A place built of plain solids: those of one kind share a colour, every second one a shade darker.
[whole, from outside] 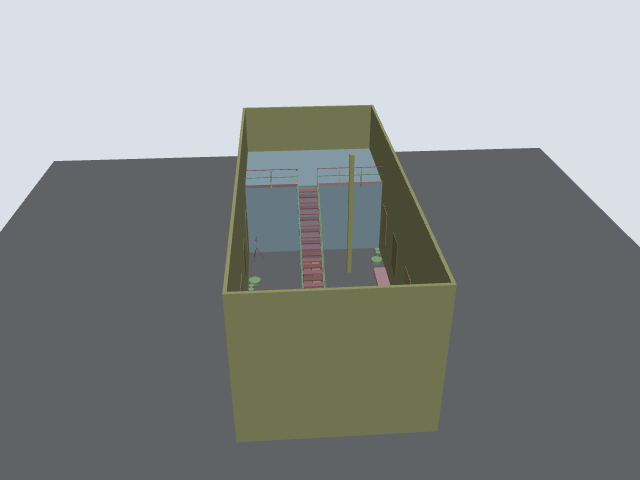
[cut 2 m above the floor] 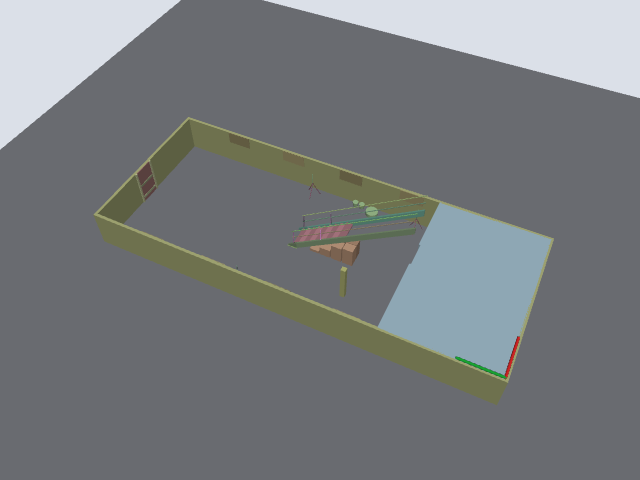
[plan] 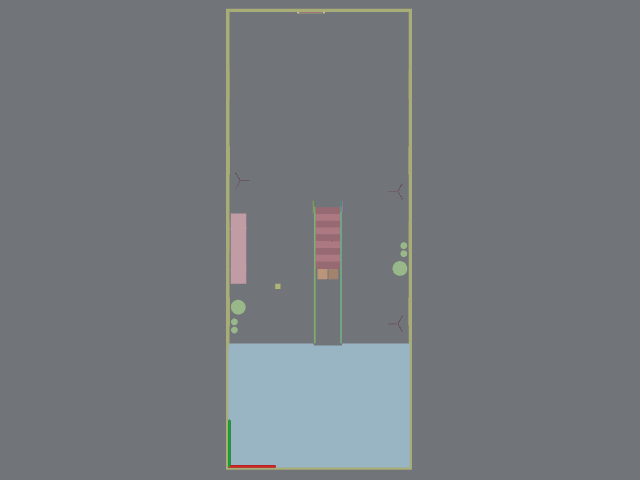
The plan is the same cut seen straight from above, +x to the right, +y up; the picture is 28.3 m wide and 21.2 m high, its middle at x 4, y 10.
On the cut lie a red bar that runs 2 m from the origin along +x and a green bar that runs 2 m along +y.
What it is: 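A pumping station 7.9 x 20.1 m, 7.2 m high; the engine floor; at the rear the gallery 5.3 m deep at 4.35 m over closed stores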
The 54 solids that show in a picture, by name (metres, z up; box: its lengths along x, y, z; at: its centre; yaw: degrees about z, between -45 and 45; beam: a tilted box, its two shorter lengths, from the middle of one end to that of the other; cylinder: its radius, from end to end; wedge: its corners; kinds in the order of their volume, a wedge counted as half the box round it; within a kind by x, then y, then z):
{
 "loft_1": {"box": [3.78, 0.1, 4.4], "at": [1.84, 5.38, 2.15]},
 "loft_2": {"box": [8.02, 5.39, 4.4], "at": [3.96, 2.65, 2.15]},
 "loft_3": {"box": [3.0, 0.1, 4.4], "at": [6.47, 5.38, 2.15]},
 "wall_1": {"box": [0.15, 20.37, 7.29], "at": [-0.07, 10.04, 3.6]},
 "wall_2": {"box": [8.22, 0.15, 7.29], "at": [3.96, -0.07, 3.6]},
 "wall_3": {"box": [8.22, 0.15, 7.29], "at": [3.96, 20.14, 3.6]},
 "wall_4": {"box": [0.15, 20.37, 7.29], "at": [8.0, 10.04, 3.6]},
 "stair_string_left_1": {"wedge": [[4.88, 5.43, 4.02], [4.88, 5.43, 4.39], [4.88, 11.24, 0.0], [4.88, 11.24, 0.37], [4.97, 5.43, 4.02], [4.97, 5.43, 4.39], [4.97, 11.24, 0.0], [4.97, 11.24, 0.37]]},
 "stair_string_right_1": {"wedge": [[3.73, 5.43, 4.02], [3.73, 5.43, 4.39], [3.73, 11.24, 0.0], [3.73, 11.24, 0.37], [3.82, 5.43, 4.02], [3.82, 5.43, 4.39], [3.82, 11.24, 0.0], [3.82, 11.24, 0.37]]},
 "under_1": {"box": [0.44, 0.53, 1.12], "at": [4.11, 8.53, 0.51]},
 "under_2": {"box": [0.44, 0.55, 1.02], "at": [4.11, 9.13, 0.46]},
 "under_3": {"box": [0.44, 0.56, 0.56], "at": [4.11, 9.74, 0.23]},
 "under_4": {"box": [0.44, 0.51, 0.21], "at": [4.11, 10.32, 0.06]},
 "under_5": {"box": [0.44, 0.53, 1.09], "at": [4.59, 8.53, 0.5]},
 "winf_1": {"box": [0.028, 1.26, 2.03], "at": [0.01, 6.84, 2.35]},
 "winf_2": {"box": [0.028, 1.26, 2.03], "at": [0.01, 10.18, 2.35]},
 "winf_3": {"box": [0.028, 1.26, 2.03], "at": [0.01, 13.52, 2.35]},
 "winf_4": {"box": [0.028, 1.26, 2.03], "at": [7.91, 6.84, 2.35]},
 "winf_5": {"box": [0.028, 1.26, 2.03], "at": [7.91, 10.18, 2.35]},
 "winf_6": {"box": [0.028, 1.26, 2.03], "at": [7.91, 13.52, 2.35]},
 "winf_7": {"box": [0.028, 1.26, 2.03], "at": [7.91, 16.86, 2.35]},
 "post_1": {"box": [0.24, 0.24, 7.29], "at": [2.14, 7.95, 3.6]},
 "stair_kneerail_left_1": {"wedge": [[4.91, 5.44, 4.81], [4.91, 5.46, 4.84], [4.91, 11.47, 0.65], [4.91, 11.48, 0.68], [4.94, 5.44, 4.81], [4.94, 5.46, 4.84], [4.94, 11.47, 0.65], [4.94, 11.48, 0.68]]},
 "stair_kneerail_right_1": {"wedge": [[3.76, 5.44, 4.81], [3.76, 5.46, 4.84], [3.76, 11.47, 0.65], [3.76, 11.48, 0.68], [3.79, 5.44, 4.81], [3.79, 5.46, 4.84], [3.79, 11.47, 0.65], [3.79, 11.48, 0.68]]},
 "stair_handrail_left_1": {"wedge": [[4.91, 5.44, 5.25], [4.91, 5.46, 5.28], [4.91, 11.47, 1.09], [4.91, 11.48, 1.11], [4.94, 5.44, 5.25], [4.94, 5.46, 5.28], [4.94, 11.47, 1.09], [4.94, 11.48, 1.11]]},
 "stair_handrail_right_1": {"wedge": [[3.76, 5.44, 5.25], [3.76, 5.46, 5.28], [3.76, 11.47, 1.09], [3.76, 11.48, 1.11], [3.79, 5.44, 5.25], [3.79, 5.46, 5.28], [3.79, 11.47, 1.09], [3.79, 11.48, 1.11]]},
 "stair_tread_1": {"wedge": [[3.81, 5.43, 4.07], [3.81, 5.43, 4.14], [3.81, 5.77, 4.07], [3.81, 5.77, 4.14], [4.89, 5.43, 4.07], [4.89, 5.43, 4.14], [4.89, 5.77, 4.07], [4.89, 5.77, 4.14]]},
 "stair_tread_2": {"wedge": [[3.81, 5.73, 3.87], [3.81, 5.73, 3.93], [3.81, 6.07, 3.87], [3.81, 6.07, 3.93], [4.89, 5.73, 3.87], [4.89, 5.73, 3.93], [4.89, 6.07, 3.87], [4.89, 6.07, 3.93]]},
 "stair_tread_3": {"wedge": [[3.81, 6.02, 3.66], [3.81, 6.02, 3.72], [3.81, 6.36, 3.66], [3.81, 6.36, 3.72], [4.89, 6.03, 3.66], [4.89, 6.03, 3.72], [4.89, 6.36, 3.66], [4.89, 6.36, 3.72]]},
 "stair_tread_4": {"wedge": [[3.81, 6.32, 3.45], [3.81, 6.32, 3.52], [3.81, 6.66, 3.45], [3.81, 6.66, 3.52], [4.89, 6.32, 3.45], [4.89, 6.32, 3.52], [4.89, 6.66, 3.45], [4.89, 6.66, 3.52]]},
 "stair_tread_5": {"wedge": [[3.81, 6.62, 3.25], [3.81, 6.62, 3.31], [3.81, 6.96, 3.25], [3.81, 6.96, 3.31], [4.89, 6.62, 3.25], [4.89, 6.62, 3.31], [4.89, 6.96, 3.25], [4.89, 6.96, 3.31]]},
 "stair_tread_6": {"wedge": [[3.81, 6.92, 3.04], [3.81, 6.92, 3.11], [3.81, 7.26, 3.04], [3.81, 7.26, 3.11], [4.89, 6.92, 3.04], [4.89, 6.92, 3.1], [4.89, 7.26, 3.04], [4.89, 7.26, 3.1]]},
 "stair_tread_7": {"wedge": [[3.81, 7.22, 2.83], [3.81, 7.22, 2.89], [3.81, 7.56, 2.83], [3.81, 7.56, 2.89], [4.89, 7.22, 2.83], [4.89, 7.22, 2.89], [4.89, 7.56, 2.83], [4.89, 7.56, 2.9]]},
 "stair_tread_8": {"wedge": [[3.81, 7.52, 2.62], [3.81, 7.52, 2.69], [3.81, 7.86, 2.62], [3.81, 7.86, 2.69], [4.89, 7.52, 2.62], [4.89, 7.52, 2.69], [4.89, 7.86, 2.62], [4.89, 7.86, 2.69]]},
 "stair_tread_9": {"wedge": [[3.81, 7.82, 2.42], [3.81, 7.82, 2.48], [3.81, 8.16, 2.42], [3.81, 8.16, 2.48], [4.89, 7.82, 2.42], [4.89, 7.82, 2.49], [4.89, 8.16, 2.42], [4.89, 8.16, 2.49]]},
 "stair_tread_10": {"wedge": [[3.81, 8.12, 2.21], [3.81, 8.12, 2.27], [3.81, 8.46, 2.21], [3.81, 8.46, 2.27], [4.89, 8.12, 2.21], [4.89, 8.12, 2.28], [4.89, 8.46, 2.21], [4.89, 8.46, 2.28]]},
 "stair_tread_11": {"wedge": [[3.81, 8.42, 2.01], [3.81, 8.42, 2.07], [3.81, 8.75, 2.01], [3.81, 8.75, 2.07], [4.89, 8.42, 2.01], [4.89, 8.42, 2.07], [4.89, 8.76, 2.01], [4.89, 8.76, 2.07]]},
 "stair_tread_12": {"wedge": [[3.81, 8.72, 1.8], [3.81, 8.72, 1.86], [3.81, 9.05, 1.8], [3.81, 9.05, 1.86], [4.89, 8.72, 1.8], [4.89, 8.72, 1.86], [4.89, 9.06, 1.8], [4.89, 9.06, 1.86]]},
 "stair_tread_13": {"wedge": [[3.81, 9.01, 1.59], [3.81, 9.01, 1.65], [3.81, 9.35, 1.59], [3.81, 9.35, 1.65], [4.89, 9.01, 1.59], [4.89, 9.01, 1.66], [4.89, 9.35, 1.59], [4.89, 9.35, 1.66]]},
 "stair_tread_14": {"wedge": [[3.81, 9.31, 1.39], [3.81, 9.31, 1.45], [3.81, 9.65, 1.39], [3.81, 9.65, 1.45], [4.89, 9.31, 1.39], [4.89, 9.31, 1.45], [4.89, 9.65, 1.39], [4.89, 9.65, 1.45]]},
 "stair_tread_15": {"wedge": [[3.81, 9.61, 1.18], [3.81, 9.61, 1.24], [3.81, 9.95, 1.18], [3.81, 9.95, 1.24], [4.89, 9.61, 1.18], [4.89, 9.61, 1.25], [4.89, 9.95, 1.18], [4.89, 9.95, 1.25]]},
 "stair_tread_16": {"wedge": [[3.81, 9.91, 0.97], [3.81, 9.91, 1.03], [3.81, 10.25, 0.97], [3.81, 10.25, 1.03], [4.89, 9.91, 0.97], [4.89, 9.91, 1.04], [4.89, 10.25, 0.97], [4.89, 10.25, 1.04]]},
 "stair_tread_17": {"wedge": [[3.81, 10.21, 0.77], [3.81, 10.21, 0.83], [3.81, 10.55, 0.77], [3.81, 10.55, 0.83], [4.89, 10.21, 0.77], [4.89, 10.21, 0.83], [4.89, 10.55, 0.77], [4.89, 10.55, 0.83]]},
 "stair_tread_18": {"wedge": [[3.81, 10.51, 0.56], [3.81, 10.51, 0.62], [3.81, 10.85, 0.56], [3.81, 10.85, 0.62], [4.89, 10.51, 0.56], [4.89, 10.51, 0.62], [4.89, 10.85, 0.56], [4.89, 10.85, 0.62]]},
 "stair_tread_19": {"wedge": [[3.81, 10.81, 0.35], [3.81, 10.81, 0.42], [3.81, 11.15, 0.35], [3.81, 11.15, 0.42], [4.89, 10.81, 0.35], [4.89, 10.81, 0.42], [4.89, 11.14, 0.42], [4.89, 11.15, 0.36]]},
 "stair_tread_20": {"wedge": [[3.81, 11.1, 0.15], [3.81, 11.1, 0.21], [3.81, 11.44, 0.15], [3.81, 11.44, 0.21], [4.89, 11.11, 0.15], [4.89, 11.11, 0.21], [4.89, 11.45, 0.15], [4.89, 11.45, 0.21]]},
 "hose_1": {"cylinder": 0.33, "from": [0.39, 7.03, 0.0], "to": [0.39, 7.03, 0.2]},
 "hose_2": {"cylinder": 0.33, "from": [7.53, 8.74, 0.0], "to": [7.53, 8.74, 0.2]},
 "door_leaf_1": {"box": [1.02, 0.04, 2.1], "at": [3.6, 20.05, 1.0]},
 "planks_1": {"box": [0.68, 3.03, 0.038], "at": [0.4, 9.59, 0.25]},
 "door_jamb_1": {"box": [0.1, 0.07, 2.21], "at": [3.03, 20.04, 1.05]},
 "door_jamb_2": {"box": [0.1, 0.07, 2.21], "at": [4.17, 20.04, 1.05]},
 "toeboard_1": {"box": [3.77, 0.025, 0.17], "at": [1.89, 5.44, 4.4]},
 "toeboard_2": {"box": [2.99, 0.025, 0.17], "at": [6.42, 5.44, 4.4]}
}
